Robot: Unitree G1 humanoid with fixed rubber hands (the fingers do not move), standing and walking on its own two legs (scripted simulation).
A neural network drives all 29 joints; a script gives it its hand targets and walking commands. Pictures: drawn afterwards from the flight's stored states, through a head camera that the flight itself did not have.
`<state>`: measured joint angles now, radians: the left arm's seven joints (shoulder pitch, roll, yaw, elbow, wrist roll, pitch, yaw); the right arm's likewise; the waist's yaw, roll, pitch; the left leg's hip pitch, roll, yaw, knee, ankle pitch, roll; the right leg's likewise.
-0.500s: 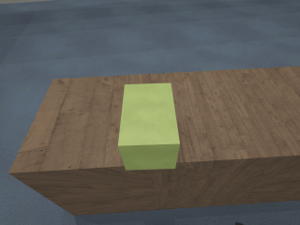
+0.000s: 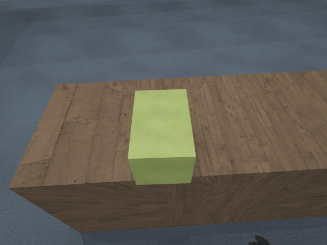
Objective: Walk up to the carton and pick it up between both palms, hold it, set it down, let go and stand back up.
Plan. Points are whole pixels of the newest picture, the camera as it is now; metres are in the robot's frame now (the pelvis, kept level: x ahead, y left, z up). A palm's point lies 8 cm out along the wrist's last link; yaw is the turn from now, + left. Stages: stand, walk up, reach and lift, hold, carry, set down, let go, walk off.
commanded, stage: stand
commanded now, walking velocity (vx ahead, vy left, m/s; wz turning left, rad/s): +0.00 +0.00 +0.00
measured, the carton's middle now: (162, 135) +0.43 +0.02 -0.04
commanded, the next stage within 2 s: none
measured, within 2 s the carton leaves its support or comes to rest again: neither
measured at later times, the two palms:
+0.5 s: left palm out of the picture +0.06 +0.29 -0.11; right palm out of the picture +0.10 -0.26 -0.13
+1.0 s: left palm out of the picture +0.06 +0.29 -0.11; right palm out of the picture +0.10 -0.26 -0.13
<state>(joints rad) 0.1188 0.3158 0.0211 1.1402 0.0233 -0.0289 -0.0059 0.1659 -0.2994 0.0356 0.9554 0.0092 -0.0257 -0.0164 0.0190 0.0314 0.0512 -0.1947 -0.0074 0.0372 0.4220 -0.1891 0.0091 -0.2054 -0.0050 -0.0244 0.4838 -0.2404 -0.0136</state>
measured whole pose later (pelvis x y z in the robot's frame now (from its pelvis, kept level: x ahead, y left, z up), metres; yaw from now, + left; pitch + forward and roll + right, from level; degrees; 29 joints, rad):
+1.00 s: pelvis +0.00 +0.00 +0.00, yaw +0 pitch -2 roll +1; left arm 0.11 0.32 0.02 1.14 0.02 -0.03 0.00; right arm 0.15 -0.30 0.04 0.97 0.01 -0.02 -0.02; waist 0.02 0.02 0.05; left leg -0.19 -0.01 0.04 0.41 -0.18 0.01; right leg -0.21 -0.01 -0.02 0.48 -0.24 -0.02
